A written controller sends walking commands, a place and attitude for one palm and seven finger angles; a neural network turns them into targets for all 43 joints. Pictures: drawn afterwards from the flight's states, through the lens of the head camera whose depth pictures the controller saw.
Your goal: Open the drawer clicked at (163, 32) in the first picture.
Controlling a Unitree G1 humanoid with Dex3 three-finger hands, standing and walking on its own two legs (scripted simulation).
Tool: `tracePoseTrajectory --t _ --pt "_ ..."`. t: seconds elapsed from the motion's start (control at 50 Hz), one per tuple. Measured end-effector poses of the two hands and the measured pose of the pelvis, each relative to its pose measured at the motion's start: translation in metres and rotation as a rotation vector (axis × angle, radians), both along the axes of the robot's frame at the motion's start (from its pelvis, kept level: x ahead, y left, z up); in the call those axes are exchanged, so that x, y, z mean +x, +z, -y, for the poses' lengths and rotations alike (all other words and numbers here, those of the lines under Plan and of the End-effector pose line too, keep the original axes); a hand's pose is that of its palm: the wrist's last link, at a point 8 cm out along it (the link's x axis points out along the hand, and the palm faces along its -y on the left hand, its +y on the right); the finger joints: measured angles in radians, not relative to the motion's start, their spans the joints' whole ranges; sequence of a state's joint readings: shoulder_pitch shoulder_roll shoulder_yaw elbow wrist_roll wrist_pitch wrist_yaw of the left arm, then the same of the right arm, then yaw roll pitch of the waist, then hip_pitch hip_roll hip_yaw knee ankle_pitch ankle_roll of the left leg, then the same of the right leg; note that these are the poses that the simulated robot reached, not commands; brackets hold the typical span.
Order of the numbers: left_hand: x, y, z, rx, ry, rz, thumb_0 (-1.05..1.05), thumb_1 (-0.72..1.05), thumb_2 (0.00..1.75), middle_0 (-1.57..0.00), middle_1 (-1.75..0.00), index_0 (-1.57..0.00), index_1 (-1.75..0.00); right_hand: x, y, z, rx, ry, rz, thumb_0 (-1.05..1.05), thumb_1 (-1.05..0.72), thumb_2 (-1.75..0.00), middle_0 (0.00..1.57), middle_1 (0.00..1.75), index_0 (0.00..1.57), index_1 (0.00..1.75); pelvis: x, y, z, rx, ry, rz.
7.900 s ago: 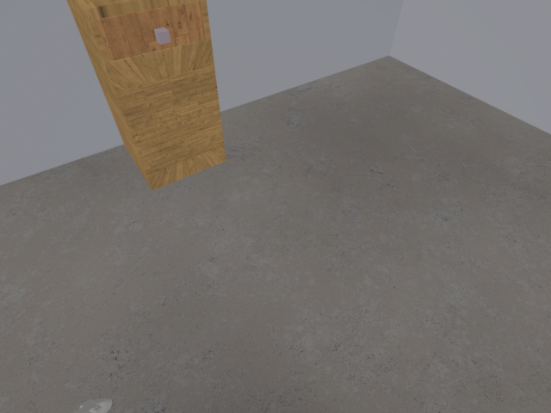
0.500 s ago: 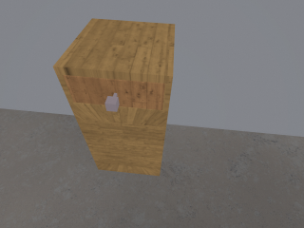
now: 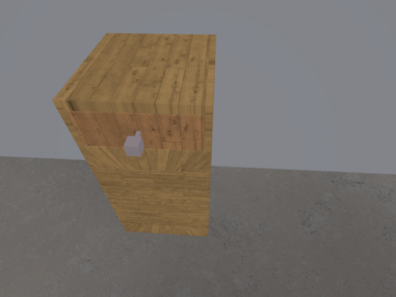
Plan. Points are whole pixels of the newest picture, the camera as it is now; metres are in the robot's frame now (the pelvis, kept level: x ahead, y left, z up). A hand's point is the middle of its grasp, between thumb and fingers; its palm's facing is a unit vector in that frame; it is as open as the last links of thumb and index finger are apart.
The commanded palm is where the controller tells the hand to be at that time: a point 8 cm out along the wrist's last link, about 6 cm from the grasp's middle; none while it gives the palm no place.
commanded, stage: look again from close up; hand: left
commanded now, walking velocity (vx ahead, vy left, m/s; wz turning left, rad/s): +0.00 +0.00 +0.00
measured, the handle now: (135, 141) +0.53 +0.21 -0.02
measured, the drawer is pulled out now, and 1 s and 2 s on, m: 0.00 0.00 0.00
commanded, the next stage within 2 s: raise the hand with hooked fingers in 0.04 s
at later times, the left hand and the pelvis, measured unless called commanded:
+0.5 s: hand (115, 281) +0.17 +0.18 -0.04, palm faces -0.06 -0.30 -0.95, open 8.2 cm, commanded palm +0.13 +0.22 -0.01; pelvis -0.05 -0.01 -0.02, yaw -4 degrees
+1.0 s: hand (89, 257) +0.20 +0.23 +0.00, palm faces -0.06 -0.12 -0.99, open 11.2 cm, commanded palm +0.17 +0.23 +0.06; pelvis -0.07 +0.01 -0.02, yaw -2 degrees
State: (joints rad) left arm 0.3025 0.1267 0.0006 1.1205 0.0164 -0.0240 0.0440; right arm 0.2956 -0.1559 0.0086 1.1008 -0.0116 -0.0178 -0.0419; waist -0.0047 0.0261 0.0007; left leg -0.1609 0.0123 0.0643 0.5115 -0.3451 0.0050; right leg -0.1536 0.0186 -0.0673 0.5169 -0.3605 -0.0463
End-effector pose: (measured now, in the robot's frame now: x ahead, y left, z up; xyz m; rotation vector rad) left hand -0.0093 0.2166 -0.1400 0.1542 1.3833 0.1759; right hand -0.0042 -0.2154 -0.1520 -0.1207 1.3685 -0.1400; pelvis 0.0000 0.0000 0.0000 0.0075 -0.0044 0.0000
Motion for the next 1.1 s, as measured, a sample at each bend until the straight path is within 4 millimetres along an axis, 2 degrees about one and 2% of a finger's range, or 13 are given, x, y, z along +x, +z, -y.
tracePoseTrajectory --t 0.18,0.24,0.32,0.36,0.4,0.46,0.52,0.58,0.64,0.74,0.86,0.98,1.1 --pt "0.015 0.008 -0.002 0.034 -0.064 0.037 0.01 0.92 0.90 -0.20 -0.30 -0.20 -0.30 -0.008 0.001 -0.001 0.010 -0.003 -0.027 0.02 -0.93 -0.90 0.20 0.30 0.20 0.30 0.001 0.001 0.003 0.000 -0.017 -0.011" --pt "0.072 0.053 -0.017 0.191 -0.209 0.341 0.03 0.93 0.89 -0.21 -0.30 -0.20 -0.31 0.010 0.009 0.016 -0.059 -0.015 0.162 0.03 -0.94 -0.90 0.20 0.30 0.20 0.30 -0.004 -0.002 0.001 0.012 -0.035 -0.031" --pt "0.150 0.129 -0.022 0.481 -0.460 0.687 0.03 0.88 0.87 -0.21 -0.33 -0.21 -0.34 0.056 0.017 0.036 -0.095 0.008 0.395 0.03 -0.93 -0.90 0.20 0.30 0.20 0.30 -0.018 -0.005 -0.001 0.025 -0.019 -0.078" --pt "0.177 0.159 -0.016 0.651 -0.608 0.815 0.02 0.84 0.86 -0.21 -0.35 -0.20 -0.36 0.083 0.024 0.044 -0.101 0.029 0.495 0.02 -0.93 -0.90 0.20 0.30 0.20 0.30 -0.026 -0.009 -0.001 0.030 -0.028 -0.109" --pt "0.189 0.173 -0.006 0.789 -0.733 0.891 0.02 0.80 0.84 -0.21 -0.38 -0.20 -0.38 0.108 0.035 0.049 -0.100 0.047 0.575 0.02 -0.92 -0.90 0.20 0.30 0.20 0.30 -0.035 -0.014 0.001 0.038 -0.045 -0.134" --pt "0.178 0.167 0.014 0.875 -0.877 0.921 0.01 0.74 0.82 -0.21 -0.41 -0.20 -0.42 0.139 0.053 0.052 -0.086 0.092 0.650 0.02 -0.92 -0.90 0.19 0.30 0.20 0.30 -0.045 -0.019 0.005 0.049 -0.067 -0.160" --pt "0.145 0.146 0.028 0.883 -0.972 0.896 0.01 0.67 0.79 -0.21 -0.46 -0.21 -0.46 0.162 0.066 0.049 -0.083 0.169 0.688 0.01 -0.92 -0.90 0.19 0.30 0.20 0.30 -0.054 -0.025 0.009 0.055 -0.064 -0.171" --pt "0.110 0.128 0.026 0.928 -1.021 0.836 0.00 0.59 0.76 -0.23 -0.50 -0.23 -0.50 0.179 0.070 0.039 -0.091 0.249 0.696 0.01 -0.91 -0.90 0.19 0.30 0.20 0.30 -0.061 -0.032 0.013 0.050 -0.042 -0.173" --pt "0.095 0.124 0.012 1.024 -1.033 0.825 0.00 0.51 0.73 -0.25 -0.55 -0.24 -0.55 0.189 0.063 0.025 -0.086 0.305 0.696 0.01 -0.91 -0.90 0.19 0.30 0.20 0.30 -0.068 -0.040 0.016 0.038 -0.016 -0.174" --pt "0.122 0.154 -0.008 1.198 -0.996 0.953 0.00 0.38 0.68 -0.27 -0.62 -0.26 -0.63 0.183 0.041 -0.005 -0.020 0.322 0.682 0.01 -0.91 -0.90 0.19 0.30 0.20 0.30 -0.077 -0.050 0.015 0.014 0.014 -0.158" --pt "0.172 0.193 -0.012 1.225 -0.938 0.947 0.00 0.24 0.62 -0.27 -0.71 -0.27 -0.72 0.139 0.026 -0.027 0.072 0.219 0.577 0.01 -0.91 -0.90 0.20 0.30 0.20 0.30 -0.077 -0.036 0.006 0.012 -0.001 -0.121" --pt "0.188 0.192 -0.014 1.067 -1.020 0.835 0.00 0.11 0.56 -0.27 -0.80 -0.27 -0.80 0.095 0.028 -0.014 0.027 0.147 0.456 0.01 -0.91 -0.90 0.20 0.30 0.20 0.30 -0.068 -0.018 -0.004 0.018 -0.031 -0.095" --pt "0.181 0.196 -0.022 1.023 -1.082 0.913 0.00 -0.02 0.50 -0.29 -0.89 -0.29 -0.89 0.082 0.032 0.011 -0.080 0.144 0.384 0.01 -0.91 -0.90 0.20 0.30 0.20 0.30 -0.061 -0.013 -0.016 0.006 -0.028 -0.089"
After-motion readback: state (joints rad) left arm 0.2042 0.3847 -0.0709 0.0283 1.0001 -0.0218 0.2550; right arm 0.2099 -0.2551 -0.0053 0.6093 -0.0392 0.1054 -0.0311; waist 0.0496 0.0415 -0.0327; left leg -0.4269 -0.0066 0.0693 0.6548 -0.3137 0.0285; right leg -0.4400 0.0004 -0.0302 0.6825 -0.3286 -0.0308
